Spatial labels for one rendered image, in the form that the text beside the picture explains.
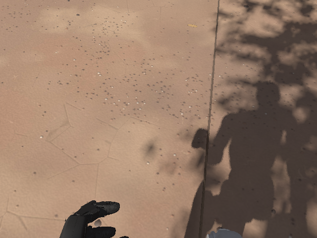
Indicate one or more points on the robot left hand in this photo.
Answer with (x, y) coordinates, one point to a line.
(76, 225)

